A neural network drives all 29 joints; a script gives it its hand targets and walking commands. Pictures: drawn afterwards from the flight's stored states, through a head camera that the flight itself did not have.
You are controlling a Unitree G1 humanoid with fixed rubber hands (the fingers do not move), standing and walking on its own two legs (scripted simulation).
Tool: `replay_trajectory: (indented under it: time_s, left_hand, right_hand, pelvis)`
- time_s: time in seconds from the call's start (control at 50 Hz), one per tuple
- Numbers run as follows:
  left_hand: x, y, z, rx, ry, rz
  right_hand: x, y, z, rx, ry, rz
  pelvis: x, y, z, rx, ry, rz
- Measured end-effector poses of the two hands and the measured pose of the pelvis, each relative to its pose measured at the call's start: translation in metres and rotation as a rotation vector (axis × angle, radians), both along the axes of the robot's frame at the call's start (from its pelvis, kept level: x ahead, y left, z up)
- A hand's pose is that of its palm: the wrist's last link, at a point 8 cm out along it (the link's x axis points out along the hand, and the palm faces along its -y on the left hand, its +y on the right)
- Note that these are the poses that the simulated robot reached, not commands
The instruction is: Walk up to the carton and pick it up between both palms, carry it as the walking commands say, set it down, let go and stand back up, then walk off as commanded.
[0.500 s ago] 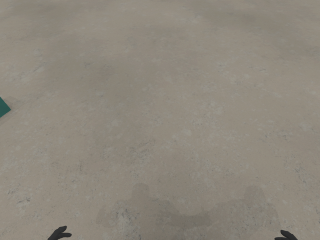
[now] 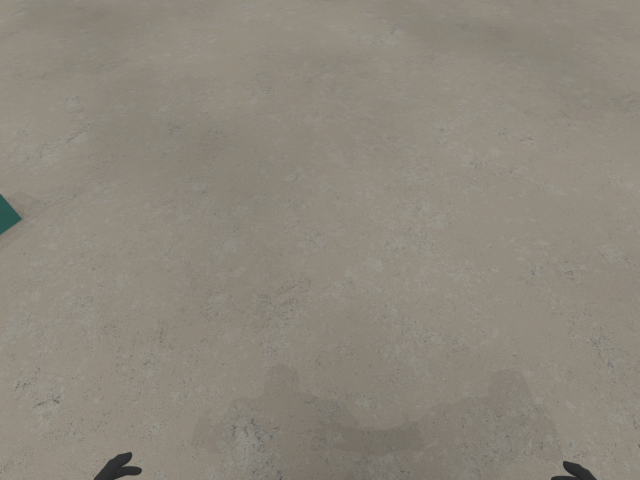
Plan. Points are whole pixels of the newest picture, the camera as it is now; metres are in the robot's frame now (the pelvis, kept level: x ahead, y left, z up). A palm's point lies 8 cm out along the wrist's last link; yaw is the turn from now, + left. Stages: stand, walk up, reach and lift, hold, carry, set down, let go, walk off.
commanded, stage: stand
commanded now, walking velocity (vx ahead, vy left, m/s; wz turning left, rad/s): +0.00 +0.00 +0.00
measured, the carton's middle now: out of the picture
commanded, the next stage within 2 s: walk up in 0.30 s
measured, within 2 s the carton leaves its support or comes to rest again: neither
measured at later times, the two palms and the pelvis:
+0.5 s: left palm out of the picture +0.11 +0.31 -0.10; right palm out of the picture +0.10 -0.32 -0.10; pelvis +0.01 +0.00 +0.00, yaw +0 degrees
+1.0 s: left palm out of the picture -0.05 +0.24 -0.12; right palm (535, 459) +0.18 -0.26 -0.13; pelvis -0.03 -0.05 -0.01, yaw +20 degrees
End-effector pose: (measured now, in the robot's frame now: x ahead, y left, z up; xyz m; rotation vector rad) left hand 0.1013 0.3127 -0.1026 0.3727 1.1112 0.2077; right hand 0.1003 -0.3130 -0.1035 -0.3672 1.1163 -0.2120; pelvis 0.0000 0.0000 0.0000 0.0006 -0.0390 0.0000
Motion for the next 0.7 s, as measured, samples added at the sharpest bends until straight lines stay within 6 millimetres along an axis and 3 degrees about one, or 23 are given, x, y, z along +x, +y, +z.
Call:
replay_trajectory:
  time_s: [0.48,0.52,0.6,0.7]
  left_hand:
    - [0.005,0.001,0.001,0.003,0.004,0.004]
    - [0.008,-0.001,0.002,-0.011,-0.005,0.031]
    - [0.011,-0.017,0.005,-0.017,-0.066,0.066]
    - [-0.016,-0.049,-0.007,-0.018,-0.047,0.115]
  right_hand:
    - [0.004,-0.002,0.001,-0.004,0.006,-0.004]
    - [-0.004,-0.003,-0.001,-0.021,0.041,-0.015]
    - [-0.022,-0.004,-0.010,0.017,0.134,-0.006]
    - [-0.015,-0.009,-0.033,0.069,0.151,0.057]
  pelvis:
    - [0.006,0.000,0.001,0.000,0.002,0.000]
    - [0.004,-0.003,0.001,-0.010,0.017,0.022]
    - [-0.003,-0.015,0.001,-0.023,0.038,0.088]
    - [-0.010,-0.040,-0.011,0.005,0.055,0.134]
